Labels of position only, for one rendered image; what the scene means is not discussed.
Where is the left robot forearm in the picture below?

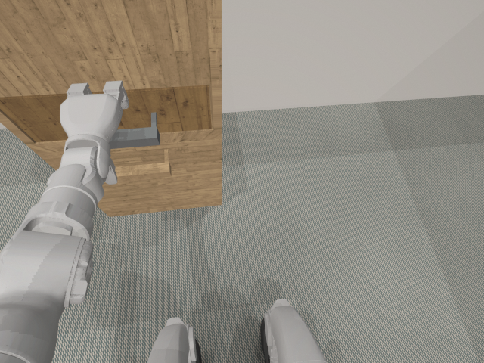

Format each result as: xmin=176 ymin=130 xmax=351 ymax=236
xmin=0 ymin=134 xmax=110 ymax=273

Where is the handle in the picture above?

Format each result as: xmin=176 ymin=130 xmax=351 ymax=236
xmin=105 ymin=163 xmax=172 ymax=183
xmin=109 ymin=112 xmax=160 ymax=149

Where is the robot left upper arm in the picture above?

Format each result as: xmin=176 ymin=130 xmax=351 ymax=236
xmin=0 ymin=230 xmax=94 ymax=363

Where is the robot left hand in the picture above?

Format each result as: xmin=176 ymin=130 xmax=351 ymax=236
xmin=60 ymin=81 xmax=129 ymax=185

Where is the cabinet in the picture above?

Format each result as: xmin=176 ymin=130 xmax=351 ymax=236
xmin=0 ymin=0 xmax=222 ymax=217

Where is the robot thigh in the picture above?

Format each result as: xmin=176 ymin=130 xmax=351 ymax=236
xmin=264 ymin=306 xmax=327 ymax=363
xmin=147 ymin=324 xmax=197 ymax=363

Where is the drawer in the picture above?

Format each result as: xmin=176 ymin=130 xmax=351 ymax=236
xmin=0 ymin=85 xmax=212 ymax=142

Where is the robot left thigh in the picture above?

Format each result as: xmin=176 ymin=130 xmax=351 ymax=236
xmin=147 ymin=324 xmax=197 ymax=363

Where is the robot right thigh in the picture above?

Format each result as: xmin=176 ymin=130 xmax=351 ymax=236
xmin=264 ymin=306 xmax=327 ymax=363

